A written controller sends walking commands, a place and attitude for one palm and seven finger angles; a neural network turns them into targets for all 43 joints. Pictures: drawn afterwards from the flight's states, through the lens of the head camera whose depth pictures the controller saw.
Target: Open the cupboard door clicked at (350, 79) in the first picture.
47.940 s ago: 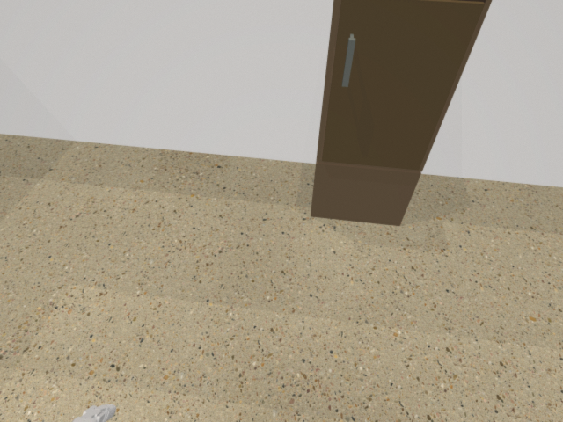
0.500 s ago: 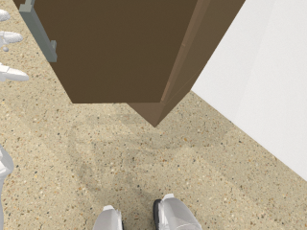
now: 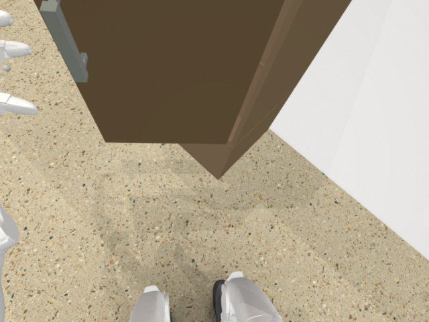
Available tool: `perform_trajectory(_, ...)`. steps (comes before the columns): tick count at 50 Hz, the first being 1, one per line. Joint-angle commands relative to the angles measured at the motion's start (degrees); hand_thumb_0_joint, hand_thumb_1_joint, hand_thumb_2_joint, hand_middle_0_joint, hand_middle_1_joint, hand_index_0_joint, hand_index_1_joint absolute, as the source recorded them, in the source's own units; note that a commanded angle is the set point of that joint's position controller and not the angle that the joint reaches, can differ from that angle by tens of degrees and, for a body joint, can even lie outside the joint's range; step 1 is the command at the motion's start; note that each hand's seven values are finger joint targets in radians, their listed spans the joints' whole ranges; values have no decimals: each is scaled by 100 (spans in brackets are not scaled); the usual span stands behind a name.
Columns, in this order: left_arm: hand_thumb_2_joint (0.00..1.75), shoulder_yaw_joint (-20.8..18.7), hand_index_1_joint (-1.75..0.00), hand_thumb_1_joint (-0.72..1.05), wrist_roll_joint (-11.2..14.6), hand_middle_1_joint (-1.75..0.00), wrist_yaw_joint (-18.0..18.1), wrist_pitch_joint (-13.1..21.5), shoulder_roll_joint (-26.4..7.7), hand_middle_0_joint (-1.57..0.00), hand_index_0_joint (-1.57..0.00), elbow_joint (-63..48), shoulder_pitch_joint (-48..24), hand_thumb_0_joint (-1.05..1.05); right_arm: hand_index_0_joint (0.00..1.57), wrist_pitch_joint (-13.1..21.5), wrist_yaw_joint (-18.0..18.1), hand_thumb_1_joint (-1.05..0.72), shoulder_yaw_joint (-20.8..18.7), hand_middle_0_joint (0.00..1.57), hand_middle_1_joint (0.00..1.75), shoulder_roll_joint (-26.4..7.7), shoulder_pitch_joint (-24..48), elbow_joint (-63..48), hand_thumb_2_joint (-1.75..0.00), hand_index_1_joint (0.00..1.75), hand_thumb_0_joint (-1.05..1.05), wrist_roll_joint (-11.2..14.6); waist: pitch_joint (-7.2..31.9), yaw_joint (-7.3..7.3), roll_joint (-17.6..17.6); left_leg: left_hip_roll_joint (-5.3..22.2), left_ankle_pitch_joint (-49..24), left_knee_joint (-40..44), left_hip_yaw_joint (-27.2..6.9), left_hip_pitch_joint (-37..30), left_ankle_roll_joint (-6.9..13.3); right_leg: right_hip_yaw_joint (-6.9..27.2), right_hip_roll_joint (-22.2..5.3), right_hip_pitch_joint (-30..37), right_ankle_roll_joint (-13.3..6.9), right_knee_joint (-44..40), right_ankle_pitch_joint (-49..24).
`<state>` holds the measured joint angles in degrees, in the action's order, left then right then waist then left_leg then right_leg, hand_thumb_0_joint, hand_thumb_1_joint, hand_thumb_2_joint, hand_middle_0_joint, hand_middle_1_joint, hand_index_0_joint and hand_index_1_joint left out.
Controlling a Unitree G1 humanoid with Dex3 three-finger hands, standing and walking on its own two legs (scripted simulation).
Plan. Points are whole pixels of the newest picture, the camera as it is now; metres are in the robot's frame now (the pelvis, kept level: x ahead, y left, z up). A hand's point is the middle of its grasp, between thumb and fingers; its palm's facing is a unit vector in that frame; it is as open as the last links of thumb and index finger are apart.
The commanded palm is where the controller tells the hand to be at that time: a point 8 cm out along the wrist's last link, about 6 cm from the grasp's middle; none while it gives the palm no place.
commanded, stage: slide the fingers in behind the handle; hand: left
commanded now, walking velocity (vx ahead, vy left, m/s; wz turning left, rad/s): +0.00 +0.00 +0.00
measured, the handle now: (70, 38) +0.58 +0.21 +0.09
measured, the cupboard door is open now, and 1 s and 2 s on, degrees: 46 46 46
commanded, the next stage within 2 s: close the thumb around the handle in 1.64 s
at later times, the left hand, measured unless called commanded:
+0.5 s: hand (32, 67) +0.51 +0.25 +0.09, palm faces -0.02 -1.00 -0.02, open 14.0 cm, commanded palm +0.50 +0.28 +0.09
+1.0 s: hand (56, 69) +0.51 +0.22 +0.09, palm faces +0.00 -1.00 -0.03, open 14.0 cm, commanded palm +0.50 +0.25 +0.09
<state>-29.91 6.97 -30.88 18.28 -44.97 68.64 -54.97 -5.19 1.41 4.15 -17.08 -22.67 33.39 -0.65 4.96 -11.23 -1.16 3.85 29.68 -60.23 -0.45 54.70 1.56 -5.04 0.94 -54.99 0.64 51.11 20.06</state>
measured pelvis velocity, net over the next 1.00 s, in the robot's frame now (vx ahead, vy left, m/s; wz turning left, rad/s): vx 0.00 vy -0.01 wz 0.02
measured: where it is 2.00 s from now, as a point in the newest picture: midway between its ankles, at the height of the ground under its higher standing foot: outside the picture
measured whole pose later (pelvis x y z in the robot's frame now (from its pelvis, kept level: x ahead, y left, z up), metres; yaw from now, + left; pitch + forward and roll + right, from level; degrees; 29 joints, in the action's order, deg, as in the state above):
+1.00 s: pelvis +0.00 -0.01 +0.00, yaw +1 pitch +23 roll -4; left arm -23.3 6.5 -19.9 19.4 -34.6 66.2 -53.8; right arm -3.3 0.5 2.8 -16.1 -22.8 34.6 -1.1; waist 5.2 -10.3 -2.1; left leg 3.0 29.0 -58.3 -0.1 52.1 1.2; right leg -4.6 0.3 -53.3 0.3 51.1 20.5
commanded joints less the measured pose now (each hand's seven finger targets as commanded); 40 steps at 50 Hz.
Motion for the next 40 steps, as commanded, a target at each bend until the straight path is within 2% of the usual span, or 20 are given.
perform_trajectory(1, 30, -69, -120, -50, 64, -120, 37, 162, -1728, -30, -30, -870, -2246, 0, 20, 33, 58, -90, -370, 20, 30, -1131, -1129, -155, -90, 30, 0, 12, 2544, -74, -1242, -145, -3088, 678, -310, -1925, -102, 152, 285, 1280, -164, -257, -1658)
perform_trajectory(2, 30, -94, -120, -50, -7, -120, 69, 112, -1844, -30, -30, -799, -2290, 0, 20, 34, 73, -90, -358, 20, 30, -1141, -1125, -158, -90, 30, 0, 12, 2397, -80, -1164, -155, -2851, 707, -299, -1744, -72, 154, 275, 1296, -158, -276, -1535)
perform_trajectory(3, 30, 29, -120, -50, 7, -120, 92, 159, -1712, -30, -30, -959, -2498, 0, 20, 59, 90, -90, -355, 20, 30, -1124, -1131, -175, -90, 30, 0, 9, 2428, -113, -1286, -168, -2908, 744, -338, -1866, -83, 146, 277, 1253, -184, -271, -1516)
perform_trajectory(4, 30, -34, -120, -50, -18, -120, 121, 167, -1770, -30, -30, -996, -2453, 0, 20, 67, 84, -90, -369, 20, 30, -1132, -1163, -171, -90, 30, 0, -1, 2671, -57, -1350, -158, -2955, 731, -339, -1983, -104, 154, 272, 1298, -175, -259, -1526)
perform_trajectory(6, 30, 10, -120, -50, 3, -120, 163, 242, -1638, -30, -30, -1165, -2471, 0, 20, 98, 71, -90, -393, 20, 30, -1132, -1207, -154, -90, 30, 0, -25, 2862, -74, -1414, -127, -3154, 715, -391, -2278, -151, 126, 276, 1147, -187, -260, -1495)
perform_trajectory(8, 30, 66, -120, -50, 129, -120, 131, 342, -1459, -30, -30, -1198, -2508, 0, 20, 122, 75, -90, -401, 20, 30, -1130, -1212, -151, -90, 30, 0, -27, 2880, -148, -1184, -120, -3242, 682, -414, -2291, -141, 109, 298, 1152, -200, -232, -1576)
perform_trajectory(9, 30, -13, -120, -50, 141, -120, 122, 355, -1558, -30, -30, -1164, -2539, 0, 20, 118, 70, -90, -406, 20, 30, -1149, -1201, -101, -90, 30, 0, -23, 2937, -120, -1225, -109, -3230, 683, -421, -2313, -168, 124, 289, 1162, -186, -237, -1561)
perform_trajectory(11, 30, 110, -120, -50, 159, -120, 131, 312, -1336, -30, -30, -1039, -2502, 0, 20, 127, 57, -90, -397, 20, 30, -1130, -1183, -102, -90, 30, 0, -21, 2797, -140, -1190, -129, -3028, 706, -393, -2189, -147, 125, 276, 1134, -182, -254, -1469)
perform_trajectory(15, 30, 11, -120, -50, 51, -120, 278, 262, -1475, -30, -30, -1103, -2446, 0, 20, 139, 43, -90, -401, 20, 30, -1115, -1209, -101, -90, 30, 0, -30, 2852, -51, -1294, -139, -3073, 726, -371, -2143, -134, 143, 260, 1227, -185, -241, -1546)
perform_trajectory(17, 30, -85, -120, -50, -4, -120, 361, 227, -1603, -30, -30, -1068, -2305, 0, 20, 115, 30, -90, -386, 20, 30, -1105, -1192, -156, -90, 30, 0, -27, 2736, 9, -1157, -158, -2916, 741, -314, -1889, -103, 170, 254, 1418, -182, -246, -1583)
perform_trajectory(24, 30, -92, -120, -50, 52, -120, 520, 424, -1442, -30, -30, -1447, -2380, 0, 20, 140, 9, -90, -433, 20, 30, -1079, -1194, -152, -90, 30, 0, -38, 3055, 18, -1237, -147, -3148, 743, -318, -2168, -124, 194, 268, 1539, -185, -235, -1784)
perform_trajectory(25, 30, 86, -120, -50, 59, -120, 505, 399, -1198, -30, -30, -1341, -2369, 0, 20, 151, -8, -90, -428, 20, 30, -1061, -1178, -142, -90, 30, 0, -29, 2924, -49, -1209, -157, -3066, 753, -310, -2135, -119, 184, 268, 1477, -176, -254, -1740)
perform_trajectory(26, 30, -65, -120, -50, 58, -120, 521, 389, -1340, -30, -30, -1333, -2219, 0, 20, 139, -1, -90, -440, 20, 30, -1081, -1210, -141, -90, 30, 0, -32, 2945, 26, -1047, -149, -3073, 768, -305, -2066, -103, 185, 264, 1600, -181, -260, -1777)
perform_trajectory(27, 30, 121, -120, -50, 41, -120, 510, 357, -1144, -30, -30, -1325, -2260, 0, 20, 144, -12, -90, -438, 20, 30, -1062, -1171, -149, -90, 30, 0, -23, 2858, -29, -1139, -162, -3012, 794, -296, -2071, -99, 180, 263, 1543, -174, -272, -1738)
perform_trajectory(29, 30, 142, -120, -50, 61, -120, 529, 356, -1020, -30, -30, -1445, -2168, 0, 20, 148, -19, -90, -464, 20, 30, -1045, -1197, -146, -90, 30, 0, -32, 3018, 23, -1321, -146, -3335, 800, -318, -2378, -143, 157, 265, 1467, -183, -274, -1798)
perform_trajectory(32, 30, 141, -120, -50, 103, -120, 574, 283, -963, -30, -30, -1301, -2123, 0, 20, 135, -19, -90, -471, 20, 30, -1057, -1196, -125, -90, 30, 0, -25, 2742, -33, -882, -170, -3022, 816, -264, -1992, -71, 189, 258, 1648, -160, -329, -1852)
perform_trajectory(33, 30, 112, -120, -50, 117, -120, 588, 336, -1001, -30, -30, -1429, -2162, 0, 20, 144, -3, -90, -476, 20, 30, -1052, -1194, -148, -90, 30, 0, -20, 2808, -1, -904, -176, -3102, 819, -271, -2023, -71, 190, 256, 1717, -187, -294, -1926)
perform_trajectory(34, 30, 260, -120, -50, 123, -120, 594, 330, -777, -30, -30, -1408, -2167, 0, 20, 151, -16, -90, -478, 20, 30, -1026, -1176, -142, -90, 30, 0, -21, 2862, -20, -1043, -187, -3154, 826, -266, -2111, -88, 199, 253, 1678, -177, -298, -1954)
perform_trajectory(35, 30, 230, -120, -50, 101, -120, 626, 318, -781, -30, -30, -1257, -2087, 0, 20, 149, -16, -90, -478, 20, 30, -1022, -1170, -116, -90, 30, 0, -25, 2678, -21, -895, -180, -3044, 809, -247, -1981, -74, 194, 250, 1635, -173, -307, -1905)
perform_trajectory(40, 30, 442, -120, -50, 42, -120, 791, 455, -525, -30, -30, -1500, -2389, 0, 20, 186, -26, -90, -498, 20, 30, -989, -1159, -64, -90, 30, 0, -49, 2747, -68, -1185, -165, -3252, 800, -313, -2342, -140, 169, 239, 1355, -178, -286, -1797)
